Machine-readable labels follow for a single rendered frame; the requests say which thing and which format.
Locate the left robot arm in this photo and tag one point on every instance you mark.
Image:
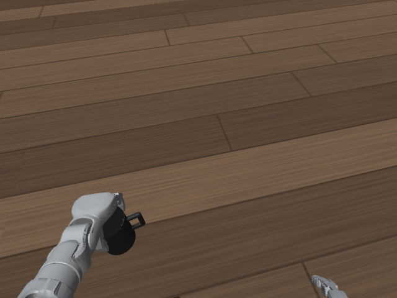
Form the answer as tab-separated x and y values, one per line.
62	272

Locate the mug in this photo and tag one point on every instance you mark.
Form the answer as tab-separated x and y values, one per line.
119	233

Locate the left robot hand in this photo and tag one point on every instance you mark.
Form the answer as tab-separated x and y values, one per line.
100	205

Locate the right robot hand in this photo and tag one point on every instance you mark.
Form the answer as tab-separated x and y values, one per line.
327	287

